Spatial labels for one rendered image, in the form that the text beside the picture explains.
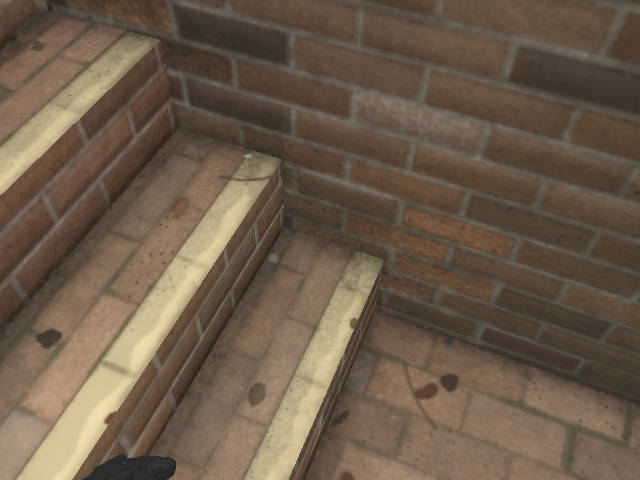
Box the robot left hand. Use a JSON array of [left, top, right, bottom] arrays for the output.
[[82, 454, 176, 480]]

